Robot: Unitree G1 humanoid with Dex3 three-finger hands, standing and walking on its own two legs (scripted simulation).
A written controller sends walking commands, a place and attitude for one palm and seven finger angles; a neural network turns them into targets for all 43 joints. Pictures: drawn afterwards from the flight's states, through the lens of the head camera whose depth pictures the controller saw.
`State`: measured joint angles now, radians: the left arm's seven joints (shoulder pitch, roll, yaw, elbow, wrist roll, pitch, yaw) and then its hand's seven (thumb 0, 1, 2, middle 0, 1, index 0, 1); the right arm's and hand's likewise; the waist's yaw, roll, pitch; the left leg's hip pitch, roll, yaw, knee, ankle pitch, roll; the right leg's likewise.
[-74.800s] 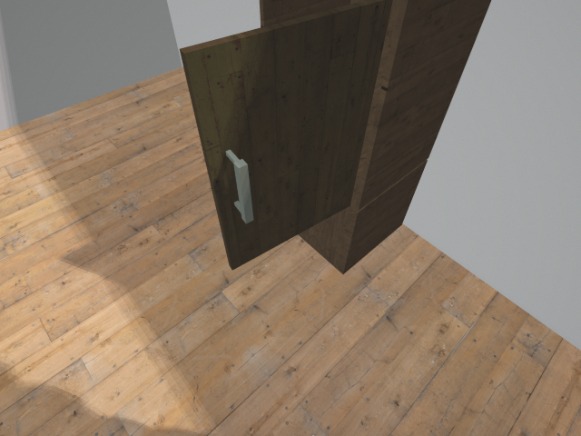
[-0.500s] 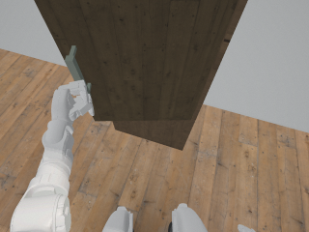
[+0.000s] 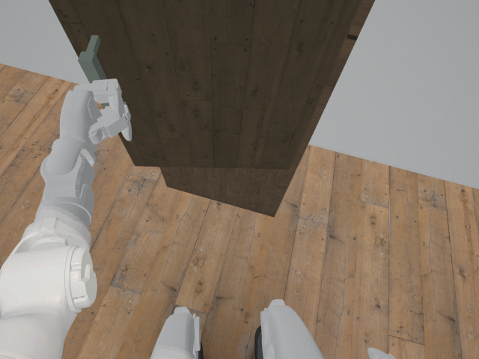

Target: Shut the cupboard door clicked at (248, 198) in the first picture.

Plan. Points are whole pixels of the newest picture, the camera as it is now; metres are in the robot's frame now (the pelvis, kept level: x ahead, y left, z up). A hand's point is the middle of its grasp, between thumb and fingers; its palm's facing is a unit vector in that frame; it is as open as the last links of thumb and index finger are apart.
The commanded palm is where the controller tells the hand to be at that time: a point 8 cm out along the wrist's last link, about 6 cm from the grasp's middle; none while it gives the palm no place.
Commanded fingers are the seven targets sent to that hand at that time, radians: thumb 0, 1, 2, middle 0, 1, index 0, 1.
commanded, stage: push the door shut along its arc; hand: left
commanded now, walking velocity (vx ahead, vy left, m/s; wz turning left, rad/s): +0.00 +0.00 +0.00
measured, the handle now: (108, 87) +0.56 +0.20 +0.07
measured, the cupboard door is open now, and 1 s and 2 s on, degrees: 16 3 0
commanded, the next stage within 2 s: pull the fist back off the door in 1.02 s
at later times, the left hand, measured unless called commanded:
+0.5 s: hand (147, 89) +0.55 +0.13 +0.08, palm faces -0.24 -0.97 -0.02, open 3.1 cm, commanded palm +0.55 +0.17 +0.07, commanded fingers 0.00 0.90 0.90 -1.30 -1.50 -1.30 -1.50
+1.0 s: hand (165, 67) +0.60 +0.11 +0.07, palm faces -0.34 -0.94 -0.03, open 3.0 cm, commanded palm +0.62 +0.13 +0.07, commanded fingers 0.00 0.90 0.90 -1.30 -1.50 -1.30 -1.50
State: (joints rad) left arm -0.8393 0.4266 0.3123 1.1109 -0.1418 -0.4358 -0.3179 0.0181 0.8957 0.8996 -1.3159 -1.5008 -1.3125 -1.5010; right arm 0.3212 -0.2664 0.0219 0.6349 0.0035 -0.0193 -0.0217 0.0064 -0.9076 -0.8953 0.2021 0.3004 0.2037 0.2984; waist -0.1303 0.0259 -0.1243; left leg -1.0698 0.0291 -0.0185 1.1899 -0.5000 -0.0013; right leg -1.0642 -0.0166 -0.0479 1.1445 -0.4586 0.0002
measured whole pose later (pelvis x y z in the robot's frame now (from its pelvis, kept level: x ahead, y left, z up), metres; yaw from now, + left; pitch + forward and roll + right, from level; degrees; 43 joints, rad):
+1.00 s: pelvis +0.01 +0.01 -0.03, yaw -3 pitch +31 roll -4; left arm -1.33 0.69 0.31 1.33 0.00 -0.23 -0.45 0.00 0.88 0.92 -1.30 -1.50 -1.30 -1.50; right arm 0.40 -0.26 0.07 0.65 -0.03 -0.04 -0.01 0.00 -0.91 -0.90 0.20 0.30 0.20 0.30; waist -0.30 0.06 -0.10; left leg -1.32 0.06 -0.04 1.32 -0.55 0.00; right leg -1.30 0.02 -0.06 1.22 -0.47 0.00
